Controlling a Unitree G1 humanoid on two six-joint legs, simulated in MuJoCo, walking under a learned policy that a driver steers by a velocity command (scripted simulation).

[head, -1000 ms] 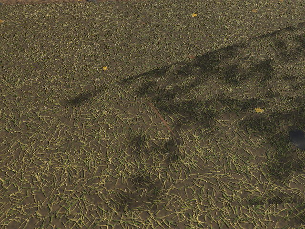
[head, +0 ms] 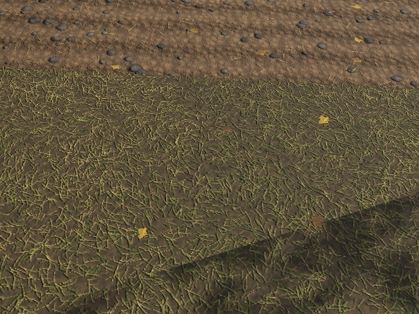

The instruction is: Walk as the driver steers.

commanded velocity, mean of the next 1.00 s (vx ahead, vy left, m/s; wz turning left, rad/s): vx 0.51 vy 0.00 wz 0.00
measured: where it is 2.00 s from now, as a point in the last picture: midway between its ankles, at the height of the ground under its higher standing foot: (202, 256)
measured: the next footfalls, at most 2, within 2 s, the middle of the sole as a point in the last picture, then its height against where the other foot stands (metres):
left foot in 0.08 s outside the picture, level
right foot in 0.52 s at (231, 267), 0.15 m lower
